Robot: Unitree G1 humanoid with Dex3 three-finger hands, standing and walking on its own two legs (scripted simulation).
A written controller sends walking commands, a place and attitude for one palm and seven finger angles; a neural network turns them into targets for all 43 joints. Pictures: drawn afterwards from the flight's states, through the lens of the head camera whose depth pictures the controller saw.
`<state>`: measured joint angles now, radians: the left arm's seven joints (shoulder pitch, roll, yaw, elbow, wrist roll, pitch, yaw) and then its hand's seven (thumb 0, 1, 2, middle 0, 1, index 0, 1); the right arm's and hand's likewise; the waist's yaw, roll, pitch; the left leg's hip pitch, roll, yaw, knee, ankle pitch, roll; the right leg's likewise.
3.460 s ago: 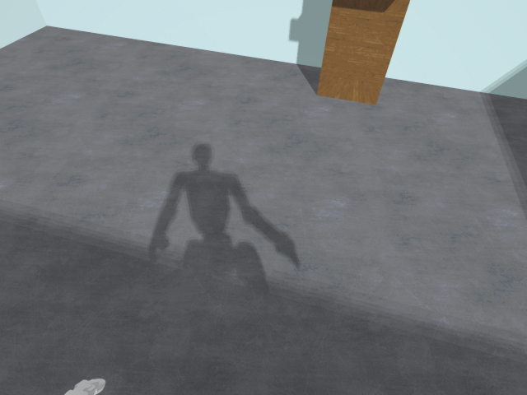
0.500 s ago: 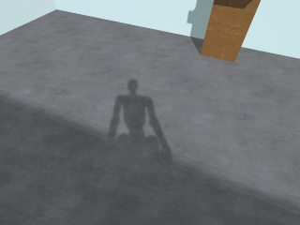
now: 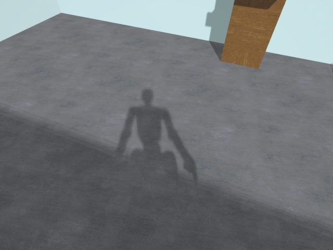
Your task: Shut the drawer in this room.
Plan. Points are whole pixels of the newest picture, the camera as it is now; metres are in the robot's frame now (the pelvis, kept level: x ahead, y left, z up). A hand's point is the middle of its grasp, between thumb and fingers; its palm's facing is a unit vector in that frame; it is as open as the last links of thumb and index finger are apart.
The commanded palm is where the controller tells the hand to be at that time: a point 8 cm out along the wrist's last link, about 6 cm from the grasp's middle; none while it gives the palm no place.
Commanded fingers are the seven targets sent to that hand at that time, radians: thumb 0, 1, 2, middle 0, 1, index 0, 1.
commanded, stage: stand and wait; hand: left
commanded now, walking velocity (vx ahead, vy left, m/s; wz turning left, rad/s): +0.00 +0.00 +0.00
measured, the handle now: out of the picture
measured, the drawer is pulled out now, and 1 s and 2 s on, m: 0.20 0.20 0.20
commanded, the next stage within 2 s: turn or walk to find it in 0.26 s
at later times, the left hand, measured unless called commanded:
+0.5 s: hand out of the picture +0.08 +0.23 -0.16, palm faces +0.03 -0.94 -0.33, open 7.4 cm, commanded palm none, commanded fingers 0.00 0.90 0.90 -0.20 -0.30 -0.20 -0.30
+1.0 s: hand out of the picture -0.01 +0.22 -0.18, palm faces +0.18 -0.96 -0.21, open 7.4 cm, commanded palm none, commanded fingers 0.00 0.90 0.90 -0.20 -0.30 -0.20 -0.30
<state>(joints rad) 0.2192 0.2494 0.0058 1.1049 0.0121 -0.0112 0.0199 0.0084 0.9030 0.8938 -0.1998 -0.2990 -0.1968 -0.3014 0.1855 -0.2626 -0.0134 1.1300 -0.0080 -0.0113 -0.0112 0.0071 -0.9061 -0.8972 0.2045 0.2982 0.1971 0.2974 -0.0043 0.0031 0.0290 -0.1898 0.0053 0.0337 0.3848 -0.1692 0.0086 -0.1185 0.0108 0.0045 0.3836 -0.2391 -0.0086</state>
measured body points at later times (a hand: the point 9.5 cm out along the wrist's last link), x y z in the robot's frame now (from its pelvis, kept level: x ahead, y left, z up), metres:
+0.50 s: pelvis +0.01 -0.01 +0.00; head +0.03 -0.01 +0.45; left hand +0.08 +0.28 -0.14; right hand +0.09 -0.29 -0.15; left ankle +0.03 +0.11 -0.74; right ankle -0.02 -0.11 -0.74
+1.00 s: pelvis +0.01 +0.03 +0.00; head +0.04 +0.05 +0.45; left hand -0.02 +0.27 -0.16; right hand +0.09 -0.20 -0.15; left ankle +0.01 +0.11 -0.74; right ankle -0.01 -0.13 -0.70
